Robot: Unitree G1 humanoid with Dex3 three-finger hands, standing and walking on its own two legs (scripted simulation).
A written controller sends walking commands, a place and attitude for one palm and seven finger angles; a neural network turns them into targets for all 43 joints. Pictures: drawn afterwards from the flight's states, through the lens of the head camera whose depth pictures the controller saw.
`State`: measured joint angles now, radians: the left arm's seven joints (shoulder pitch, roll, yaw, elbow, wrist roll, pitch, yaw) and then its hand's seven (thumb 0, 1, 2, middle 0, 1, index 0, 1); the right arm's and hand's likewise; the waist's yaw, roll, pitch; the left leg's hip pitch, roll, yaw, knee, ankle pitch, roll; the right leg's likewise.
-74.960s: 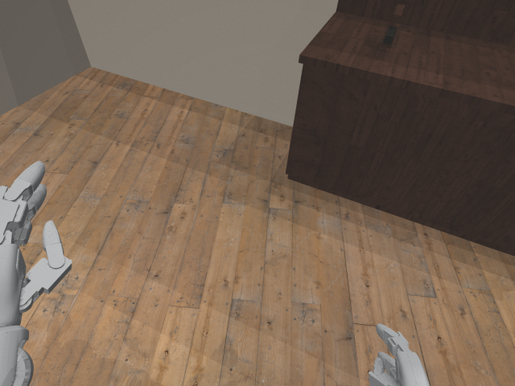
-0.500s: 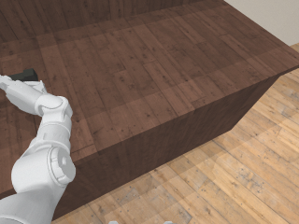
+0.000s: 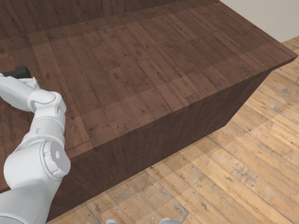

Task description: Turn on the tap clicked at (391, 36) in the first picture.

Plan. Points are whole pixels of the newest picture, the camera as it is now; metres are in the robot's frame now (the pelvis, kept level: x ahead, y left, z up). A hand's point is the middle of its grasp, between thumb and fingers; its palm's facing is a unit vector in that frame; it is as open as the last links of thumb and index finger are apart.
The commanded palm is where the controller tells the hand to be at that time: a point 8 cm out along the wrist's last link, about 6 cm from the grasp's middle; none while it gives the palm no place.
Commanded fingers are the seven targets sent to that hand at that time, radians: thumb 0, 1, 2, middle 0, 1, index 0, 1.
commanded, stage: lift the hand up off the lever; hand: left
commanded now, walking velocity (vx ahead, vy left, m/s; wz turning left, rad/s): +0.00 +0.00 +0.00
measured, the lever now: (23, 73) +0.52 +0.30 +0.09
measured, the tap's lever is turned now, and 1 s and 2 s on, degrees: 86 85 68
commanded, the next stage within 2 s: none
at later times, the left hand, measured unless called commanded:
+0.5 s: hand (34, 78) +0.50 +0.26 +0.09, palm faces +0.86 -0.49 -0.13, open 7.7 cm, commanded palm +0.45 +0.27 +0.12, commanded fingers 0.00 0.90 0.90 -0.15 -0.15 -0.15 -0.15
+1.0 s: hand (30, 76) +0.49 +0.27 +0.11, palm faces +0.87 -0.49 -0.08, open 7.8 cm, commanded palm +0.43 +0.26 +0.14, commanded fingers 0.00 0.90 0.90 -0.15 -0.15 -0.15 -0.15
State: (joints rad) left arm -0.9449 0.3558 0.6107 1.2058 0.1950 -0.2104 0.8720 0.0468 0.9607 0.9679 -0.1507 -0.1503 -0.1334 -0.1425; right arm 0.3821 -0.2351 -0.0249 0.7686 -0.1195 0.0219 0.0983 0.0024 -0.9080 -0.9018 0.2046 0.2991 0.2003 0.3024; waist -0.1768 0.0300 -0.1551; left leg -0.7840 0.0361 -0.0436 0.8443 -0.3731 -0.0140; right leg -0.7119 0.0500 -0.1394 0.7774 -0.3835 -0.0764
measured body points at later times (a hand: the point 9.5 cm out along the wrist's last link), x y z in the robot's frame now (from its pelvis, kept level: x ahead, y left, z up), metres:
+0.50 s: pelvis +0.00 +0.00 +0.01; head +0.08 +0.02 +0.45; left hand +0.45 +0.28 +0.10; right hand +0.00 -0.25 -0.12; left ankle +0.01 +0.13 -0.70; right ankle -0.01 -0.07 -0.70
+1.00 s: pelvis +0.03 +0.00 +0.01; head +0.08 +0.00 +0.46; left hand +0.44 +0.29 +0.11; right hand +0.04 -0.26 -0.11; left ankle +0.01 +0.13 -0.70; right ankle -0.01 -0.07 -0.70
